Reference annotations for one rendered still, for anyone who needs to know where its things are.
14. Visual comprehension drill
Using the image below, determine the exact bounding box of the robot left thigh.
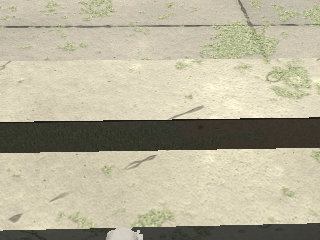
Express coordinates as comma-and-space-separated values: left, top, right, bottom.
107, 227, 144, 240

